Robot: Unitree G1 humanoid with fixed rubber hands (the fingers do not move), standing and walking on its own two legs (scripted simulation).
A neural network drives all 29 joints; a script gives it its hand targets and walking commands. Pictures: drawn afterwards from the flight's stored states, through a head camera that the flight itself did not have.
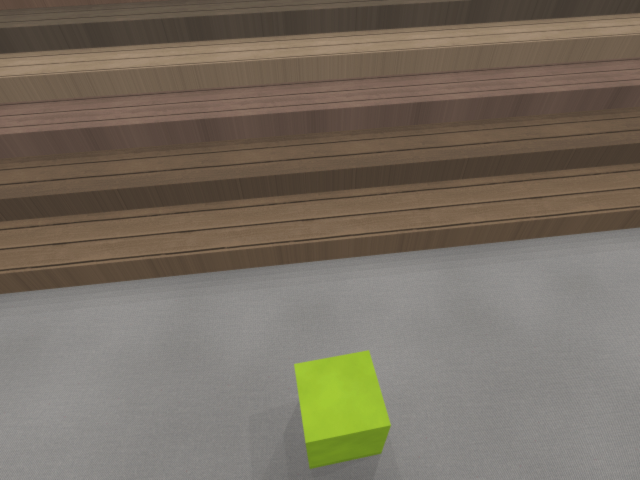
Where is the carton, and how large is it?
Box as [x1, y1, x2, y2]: [294, 350, 390, 468]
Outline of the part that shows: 368,350 294,364 310,468 381,452 390,424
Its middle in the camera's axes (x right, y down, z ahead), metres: +0.05 +0.48 +1.09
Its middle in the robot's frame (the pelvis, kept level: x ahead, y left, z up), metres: +0.44 -0.03 -0.65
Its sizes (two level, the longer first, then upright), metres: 0.210 0.200 0.250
